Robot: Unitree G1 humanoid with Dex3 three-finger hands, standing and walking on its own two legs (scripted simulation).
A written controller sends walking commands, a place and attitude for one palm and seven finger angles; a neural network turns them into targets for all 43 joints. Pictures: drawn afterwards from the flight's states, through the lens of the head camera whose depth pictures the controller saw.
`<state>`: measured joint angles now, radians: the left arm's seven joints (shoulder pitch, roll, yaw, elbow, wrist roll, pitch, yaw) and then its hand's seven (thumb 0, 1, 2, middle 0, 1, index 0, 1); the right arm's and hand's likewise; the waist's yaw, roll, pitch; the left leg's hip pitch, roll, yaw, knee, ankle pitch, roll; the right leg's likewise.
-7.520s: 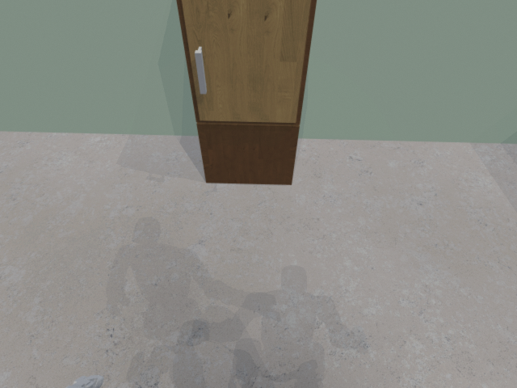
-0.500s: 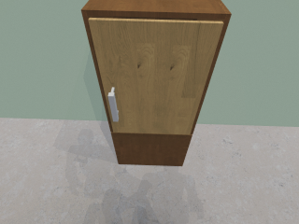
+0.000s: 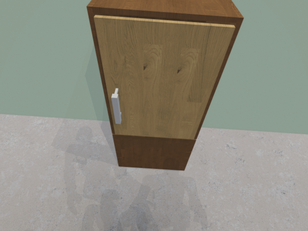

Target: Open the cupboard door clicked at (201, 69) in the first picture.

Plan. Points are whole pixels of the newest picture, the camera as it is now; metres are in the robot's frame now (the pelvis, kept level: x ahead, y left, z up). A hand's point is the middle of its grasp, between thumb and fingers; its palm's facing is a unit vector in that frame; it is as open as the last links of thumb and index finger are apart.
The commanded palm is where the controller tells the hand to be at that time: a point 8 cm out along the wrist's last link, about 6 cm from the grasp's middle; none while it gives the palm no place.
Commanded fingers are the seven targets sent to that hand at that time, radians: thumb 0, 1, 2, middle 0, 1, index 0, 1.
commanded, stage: look again from close up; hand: left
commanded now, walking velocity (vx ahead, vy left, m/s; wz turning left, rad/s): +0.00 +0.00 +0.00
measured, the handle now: (117, 106) +0.60 +0.19 -0.10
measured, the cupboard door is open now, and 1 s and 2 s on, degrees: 0 0 0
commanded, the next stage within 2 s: shuffle to correct the standing spot in 0.22 s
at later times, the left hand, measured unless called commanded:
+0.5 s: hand out of the picture +0.03 +0.18 -0.18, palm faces -0.01 -0.98 -0.20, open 7.4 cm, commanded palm none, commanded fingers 0.00 0.90 0.90 -0.20 -0.30 -0.20 -0.30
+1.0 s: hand out of the picture +0.07 +0.18 -0.17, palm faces -0.02 -0.97 -0.24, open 7.4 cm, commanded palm none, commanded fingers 0.00 0.90 0.90 -0.20 -0.30 -0.20 -0.30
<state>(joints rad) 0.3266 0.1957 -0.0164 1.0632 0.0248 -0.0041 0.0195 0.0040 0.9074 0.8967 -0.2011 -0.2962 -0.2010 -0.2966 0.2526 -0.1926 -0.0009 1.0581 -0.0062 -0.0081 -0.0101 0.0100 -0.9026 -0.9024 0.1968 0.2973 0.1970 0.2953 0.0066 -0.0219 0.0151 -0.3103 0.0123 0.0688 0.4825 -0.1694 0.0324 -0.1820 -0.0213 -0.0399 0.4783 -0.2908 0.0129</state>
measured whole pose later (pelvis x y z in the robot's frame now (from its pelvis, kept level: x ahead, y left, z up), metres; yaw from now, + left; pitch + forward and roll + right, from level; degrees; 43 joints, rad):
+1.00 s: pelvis +0.02 -0.01 -0.01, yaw -1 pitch +0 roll -1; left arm 0.26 0.17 -0.01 0.99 0.02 -0.01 0.05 0.00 0.91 0.90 -0.20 -0.30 -0.20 -0.30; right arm 0.23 -0.19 -0.02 0.97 -0.01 0.00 -0.02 0.01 -0.91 -0.90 0.20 0.30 0.20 0.30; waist -0.02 0.04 0.04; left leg -0.33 0.03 0.08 0.60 -0.26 0.02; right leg -0.19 -0.01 -0.03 0.57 -0.37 0.00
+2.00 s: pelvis +0.04 -0.03 +0.00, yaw -2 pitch +0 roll +1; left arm 0.23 0.23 -0.01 1.08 0.02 -0.02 0.02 0.00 0.91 0.90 -0.20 -0.30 -0.20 -0.30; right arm 0.16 -0.22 0.00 1.09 -0.01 -0.02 -0.02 0.01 -0.90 -0.90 0.20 0.30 0.20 0.30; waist 0.01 -0.01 0.02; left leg -0.24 0.04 0.09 0.46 -0.22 -0.01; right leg -0.12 0.00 -0.01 0.46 -0.34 -0.02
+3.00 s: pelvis -0.02 +0.00 -0.11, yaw -1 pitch +18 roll -4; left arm 0.22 0.29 0.32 0.22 -0.33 -0.43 -0.39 0.00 0.08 0.54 -0.26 -0.83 -0.26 -0.83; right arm 0.26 -0.24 -0.01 0.61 0.02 -0.21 -0.07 0.02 -0.90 -0.90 0.20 0.30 0.20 0.30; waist -0.02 0.03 -0.16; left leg -1.12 0.07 0.00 1.24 -0.44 0.03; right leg -0.95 0.01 -0.09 1.22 -0.58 0.00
